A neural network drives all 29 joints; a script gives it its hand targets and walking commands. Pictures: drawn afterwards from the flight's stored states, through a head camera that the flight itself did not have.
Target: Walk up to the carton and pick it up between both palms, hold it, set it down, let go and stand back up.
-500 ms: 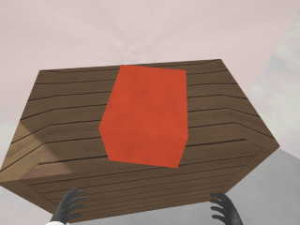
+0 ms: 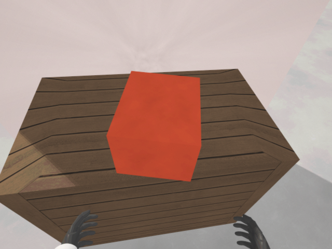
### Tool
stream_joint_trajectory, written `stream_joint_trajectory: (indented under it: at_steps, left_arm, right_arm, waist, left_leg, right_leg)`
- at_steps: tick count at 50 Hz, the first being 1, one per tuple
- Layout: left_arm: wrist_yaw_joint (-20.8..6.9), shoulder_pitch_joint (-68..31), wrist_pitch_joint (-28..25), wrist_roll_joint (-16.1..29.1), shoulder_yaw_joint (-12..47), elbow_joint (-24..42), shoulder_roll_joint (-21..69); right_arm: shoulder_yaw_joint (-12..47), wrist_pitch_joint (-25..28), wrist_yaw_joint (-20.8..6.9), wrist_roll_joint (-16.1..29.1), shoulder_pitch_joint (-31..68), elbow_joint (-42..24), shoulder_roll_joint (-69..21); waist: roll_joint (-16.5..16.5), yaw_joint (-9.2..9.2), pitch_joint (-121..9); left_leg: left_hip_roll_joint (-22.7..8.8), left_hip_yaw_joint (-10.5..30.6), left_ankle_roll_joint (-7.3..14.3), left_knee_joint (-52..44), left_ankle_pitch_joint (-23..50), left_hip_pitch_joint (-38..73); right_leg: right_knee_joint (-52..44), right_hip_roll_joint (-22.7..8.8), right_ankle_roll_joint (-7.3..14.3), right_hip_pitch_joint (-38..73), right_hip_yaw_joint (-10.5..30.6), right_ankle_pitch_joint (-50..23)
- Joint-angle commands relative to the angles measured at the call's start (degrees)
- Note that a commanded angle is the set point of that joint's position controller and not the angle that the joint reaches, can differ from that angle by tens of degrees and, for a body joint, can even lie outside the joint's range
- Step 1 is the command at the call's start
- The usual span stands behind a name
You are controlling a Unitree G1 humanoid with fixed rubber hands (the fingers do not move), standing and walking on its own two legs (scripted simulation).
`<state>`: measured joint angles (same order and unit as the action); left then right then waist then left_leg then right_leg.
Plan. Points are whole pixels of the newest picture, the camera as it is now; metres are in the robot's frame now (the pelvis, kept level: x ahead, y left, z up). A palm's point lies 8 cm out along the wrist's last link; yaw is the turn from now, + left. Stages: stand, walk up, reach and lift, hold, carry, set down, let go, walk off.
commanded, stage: let go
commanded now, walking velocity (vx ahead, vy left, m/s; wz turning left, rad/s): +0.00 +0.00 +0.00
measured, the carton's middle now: (159, 123) +0.46 +0.03 +0.01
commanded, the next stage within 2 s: stand in 0.22 s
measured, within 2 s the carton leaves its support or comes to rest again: neither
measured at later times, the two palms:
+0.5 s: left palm out of the picture +0.06 +0.28 -0.12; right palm out of the picture +0.07 -0.22 -0.14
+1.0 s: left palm out of the picture -0.05 +0.24 -0.15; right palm out of the picture +0.04 -0.20 -0.14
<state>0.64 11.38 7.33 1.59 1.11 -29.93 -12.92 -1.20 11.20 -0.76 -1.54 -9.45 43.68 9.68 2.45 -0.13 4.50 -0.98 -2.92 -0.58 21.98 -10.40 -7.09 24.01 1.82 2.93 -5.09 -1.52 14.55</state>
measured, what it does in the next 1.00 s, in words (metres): stands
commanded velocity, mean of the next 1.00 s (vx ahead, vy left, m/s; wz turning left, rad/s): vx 0.00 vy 0.00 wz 0.00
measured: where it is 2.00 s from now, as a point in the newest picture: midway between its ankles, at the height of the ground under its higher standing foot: outside the picture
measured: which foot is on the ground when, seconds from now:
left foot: down 0.00-1.00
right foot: down 0.00-1.00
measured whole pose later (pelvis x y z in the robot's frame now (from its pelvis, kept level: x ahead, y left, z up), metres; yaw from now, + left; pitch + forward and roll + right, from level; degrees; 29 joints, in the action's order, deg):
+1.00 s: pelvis -0.01 +0.01 -0.01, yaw +7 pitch +1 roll +0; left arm 2.2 21.1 -0.3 -1.8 -3.6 -57.8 -8.9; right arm -0.9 -0.2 0.9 -1.6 -16.9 58.5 8.1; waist 0.4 -1.2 -1.9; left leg 1.8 3.7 0.4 28.3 -11.1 -17.9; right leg 27.5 0.1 2.1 -12.0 -6.6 16.4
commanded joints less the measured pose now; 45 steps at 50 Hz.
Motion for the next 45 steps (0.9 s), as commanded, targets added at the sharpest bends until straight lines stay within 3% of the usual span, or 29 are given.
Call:
stream_joint_trajectory:
  at_steps: [1, 4, 5, 10, 11, 12, 13, 14, 16, 17, 20, 23, 24, 25, 26, 27, 28, 29, 30, 32, 33, 34, 35, 37, 38, 39, 40, 42, 45]
  left_arm:
    - [0.82, -5.39, -1.49, 0.09, -2.26, 8.76, -7.2]
    - [1.82, -5.73, -1.72, -0.56, -1.84, 9.55, -6.63]
    - [1.65, -6.18, -1.62, -1.0, -1.52, 10.3, -6.26]
    - [1.43, -5.37, -0.6, -0.84, -1.93, 9.28, -5.57]
    - [1.53, -4.7, -0.59, -1.34, -1.73, 7.98, -5.62]
    - [-0.01, -1.08, -5.47, -6.71, -4.73, 3.69, -8.44]
    - [-0.02, 3.57, -7.06, -6.98, -5.05, 2.9, -8.96]
    - [-0.8, 4.62, -7.87, -5.84, -4.78, 1.6, -7.24]
    - [-0.6, 2.98, -8.57, -5.19, -4.38, 0.22, -6.48]
    - [-0.17, 5.48, -8.48, -4.61, -4.71, -1.61, -6.53]
    - [0.68, 5.16, -7.9, -4.65, -5.2, -4.05, -8.06]
    - [0.75, 5.61, -7.42, -4.85, -5.6, -6.09, -6.37]
    - [1.12, 6.12, -7.8, -3.97, -5.2, -6.35, -5.18]
    - [0.81, 4.64, -7.89, -3.91, -5.89, -6.64, -6.59]
    - [1.05, 5.99, -7.45, -3.69, -6.02, -7.6, -6.05]
    - [0.76, 4.28, -7.22, -4.34, -5.46, -8.05, -4.54]
    - [1.09, 7.16, -7.47, -4.11, -6.21, -9.12, -5.95]
    - [0.9, 8.26, -7.6, -4.31, -6.62, -10.44, -6.14]
    - [1.07, 10.58, -7.65, -2.97, -6.3, -12.15, -4.03]
    - [1.15, 12.73, -8.4, -3.32, -5.78, -15.12, -3.24]
    - [0.83, 10.57, -8.53, -3.12, -5.47, -15.07, -2.84]
    - [0.78, 10.45, -8.75, -3.87, -5.6, -16.0, -3.75]
    - [0.98, 10.78, -8.95, -4.28, -5.92, -16.68, -4.52]
    - [1.37, 13.25, -8.71, -3.77, -6.06, -18.58, -5.15]
    - [1.72, 13.4, -8.15, -3.95, -6.55, -20.62, -5.58]
    - [1.89, 10.98, -8.44, -4.49, -6.89, -19.48, -6.7]
    - [2.42, 9.98, -8.45, -4.69, -6.5, -19.99, -4.26]
    - [1.91, 12.41, -8.64, -3.4, -5.96, -21.65, -3.88]
    - [2.1, 12.27, -8.72, -3.36, -5.67, -24.28, -1.39]
  right_arm:
    - [-2.13, 1.51, -0.34, 0.16, 4.55, -7.21, 5.82]
    - [-2.74, 1.11, -0.79, -0.19, 3.32, -7.15, 6.24]
    - [-2.64, 1.26, -0.79, -0.7, 3.49, -8.26, 5.7]
    - [-2.46, 1.55, -1.08, -0.83, 3.3, -8.98, 5.94]
    - [-2.38, 1.49, -1.07, -0.85, 3.34, -9.21, 5.78]
    - [-2.82, -5.36, -0.83, 0.33, -4.69, -3.72, 9.71]
    - [-3.18, -7.7, -0.75, -0.12, -4.77, -3.1, 10.18]
    - [-3.33, -9.0, -0.71, -0.09, -3.53, -3.55, 11.01]
    - [-3.61, -10.01, -0.52, 0.19, -5.79, -3.09, 10.66]
    - [-3.03, -9.88, -0.33, -0.05, -5.94, -2.53, 9.39]
    - [-2.38, -10.12, -0.6, -0.72, -6.88, -2.59, 6.74]
    - [-2.64, -10.32, -0.82, -1.04, -5.74, -1.29, 7.83]
    - [-2.74, -10.74, -0.31, -0.91, -8.67, -0.41, 8.81]
    - [-3.02, -10.83, -0.86, -0.88, -8.21, 0.15, 8.78]
    - [-2.43, -10.34, -0.28, -1.67, -6.42, -0.42, 8.44]
    - [-2.95, -10.25, -0.33, -1.33, -8.29, 0.11, 9.5]
    - [-3.21, -10.04, -0.17, -0.91, -10.21, 1.07, 11.09]
    - [-2.6, -10.64, 0.21, -0.73, -8.92, 2.15, 8.81]
    - [-3.38, -10.9, 0.84, -1.06, -11.72, 2.73, 13.08]
    - [-2.26, -11.15, 1.41, -0.03, -9.48, 3.99, 9.52]
    - [-2.58, -10.9, 1.34, 0.5, -9.5, 4.34, 9.6]
    - [-2.16, -10.6, 1.48, 0.15, -8.79, 4.96, 8.57]
    - [-2.38, -10.76, 2.07, -0.22, -7.96, 4.94, 9.5]
    - [-2.26, -10.72, 1.62, 0.09, -9.36, 6.6, 7.99]
    - [-1.4, -10.22, 1.73, -0.21, -11.46, 7.48, 4.8]
    - [-1.1, -10.87, 1.69, 0.08, -10.75, 7.37, 4.4]
    - [-1.19, -10.91, 1.74, -0.45, -8.77, 7.74, 4.23]
    - [-1.59, -10.65, 1.7, 0.02, -11.15, 9.22, 6.14]
    - [-1.27, -10.27, 1.54, 0.06, -10.39, 11.26, 3.17]
  waist:
    - [-1.26, -0.66, -4.53]
    - [-2.76, -0.15, -5.48]
    - [-1.62, 0.82, -5.27]
    - [-0.29, 0.41, -5.88]
    - [-1.28, -0.01, -5.53]
    - [-10.14, 0.3, -2.35]
    - [-11.83, -1.57, -3.48]
    - [-10.24, -2.82, -7.93]
    - [-0.98, -2.04, -10.73]
    - [0.7, -2.49, -11.11]
    - [0.44, -1.21, -7.0]
    - [1.65, -1.11, -5.23]
    - [-2.3, -1.0, -3.94]
    - [-1.43, 0.1, -1.64]
    - [-1.36, -1.34, -4.41]
    - [-7.6, 0.17, -7.73]
    - [-11.15, -1.02, -7.81]
    - [-9.56, -1.13, -5.39]
    - [-10.81, -1.13, -5.28]
    - [-5.49, -3.26, -5.39]
    - [-4.04, -1.34, -6.42]
    - [-1.33, -1.56, -8.97]
    - [-1.56, -1.57, -3.95]
    - [-3.56, -1.13, -4.28]
    - [-2.72, 0.42, -3.37]
    - [0.53, 0.76, 0.34]
    - [1.24, -0.09, 0.11]
    - [-3.14, 0.03, -4.39]
    - [-4.07, 0.01, -3.72]
  left_leg:
    - [0.15, -0.08, 1.88, -1.2, 4.05, 7.58]
    - [-0.17, -0.42, 1.56, -2.0, 1.79, 6.16]
    - [-0.08, -0.67, 1.96, -1.45, 2.99, 7.43]
    - [0.26, -0.59, 1.98, -1.03, 2.85, 7.33]
    - [-0.1, -0.91, 2.0, -1.39, 2.06, 6.36]
    - [-4.85, 8.64, 2.39, -0.16, 13.44, -10.23]
    - [-5.58, 10.03, 3.24, -0.38, 12.66, -11.11]
    - [-5.12, 9.39, 3.0, 0.87, 12.29, -10.73]
    - [-4.57, 8.85, 3.41, 5.32, 12.97, -9.7]
    - [-3.54, 8.74, 3.77, 6.3, 9.42, -10.94]
    - [-1.69, 6.98, 2.93, 9.39, 5.87, -16.17]
    - [-1.44, 8.18, 3.31, 8.82, 2.33, -15.3]
    - [-0.62, 8.52, 3.03, 8.85, 2.45, -16.07]
    - [-2.21, 11.35, 4.63, 5.51, 2.01, -17.53]
    - [-3.36, 13.94, 5.54, 4.91, 3.22, -15.32]
    - [-4.82, 15.27, 6.45, 3.77, 3.33, -13.4]
    - [-6.47, 19.52, 7.17, 0.55, 3.4, -13.83]
    - [-7.03, 20.7, 7.78, -0.94, 3.47, -15.44]
    - [-5.99, 20.1, 7.55, -1.13, 1.48, -15.3]
    - [-4.23, 17.72, 5.73, -1.97, -2.25, -17.11]
    - [-3.2, 16.0, 5.12, -0.58, -3.71, -13.88]
    - [-2.55, 13.72, 4.86, 0.36, -3.5, -11.96]
    - [-1.88, 15.23, 5.02, 0.95, -4.99, -16.88]
    - [-0.12, 10.65, 3.49, 3.59, -1.07, -11.97]
    - [-0.57, 9.89, 3.33, 3.48, -1.12, -12.28]
    - [-1.01, 11.91, 4.1, 3.38, -3.05, -16.94]
    - [-0.3, 9.83, 4.46, 4.49, -3.79, -14.45]
    - [-1.03, 11.42, 4.13, 3.98, -1.31, -12.42]
    - [-1.46, 13.11, 4.22, 1.36, 0.63, -11.89]
  right_leg:
    - [-6.37, -3.7, -2.68, -10.44, 2.33, -6.11]
    - [-6.68, -3.26, -1.77, -9.8, 3.09, -3.22]
    - [-6.93, -3.63, -2.01, -10.8, 2.23, -2.54]
    - [-6.55, -3.72, -1.9, -11.22, 2.56, -3.57]
    - [-6.48, -3.46, -1.57, -10.98, 3.16, -3.28]
    - [-0.42, -4.5, -3.07, -4.33, 2.75, -2.03]
    - [-0.08, -5.33, -2.63, -1.79, 4.07, -1.58]
    - [1.11, -4.37, -2.64, -0.86, 3.04, -1.89]
    - [0.43, -6.21, -0.76, -0.78, 3.41, -7.13]
    - [0.96, -6.68, 0.19, -1.81, 3.76, -5.58]
    - [0.63, -11.39, 3.89, -3.79, 6.85, -8.17]
    - [-0.47, -10.25, 3.23, -9.1, 5.7, 5.25]
    - [-0.31, -10.05, 3.47, -9.86, 5.95, 4.45]
    - [1.59, -7.07, 2.28, -10.85, 3.92, 3.86]
    - [2.49, -5.2, 0.99, -11.56, 2.17, 6.16]
    - [5.33, -3.88, 0.33, -10.38, 0.74, 6.43]
    - [7.76, -2.74, 0.22, -9.31, 0.05, 5.01]
    - [6.54, -2.37, -0.3, -9.5, 0.95, 5.2]
    - [5.71, -1.84, -0.4, -9.78, 1.22, 6.64]
    - [1.54, -4.04, 0.11, -5.01, 2.52, 2.69]
    - [-0.36, -5.19, 0.73, -7.56, 3.18, 1.81]
    - [-2.1, -6.07, 0.74, -5.56, 3.73, 2.5]
    - [-2.7, -6.46, 0.87, -6.31, 5.18, 2.97]
    - [-5.87, -8.95, 2.21, -9.74, 7.69, 3.65]
    - [-5.22, -9.97, 2.69, -9.43, 7.49, 4.67]
    - [-5.44, -8.98, 2.45, -11.16, 6.37, 6.25]
    - [-6.5, -9.69, 2.5, -12.43, 7.1, 9.34]
    - [-5.06, -8.52, 1.95, -10.04, 5.46, 6.2]
    - [-4.23, -7.47, 1.69, -7.58, 4.79, 2.71]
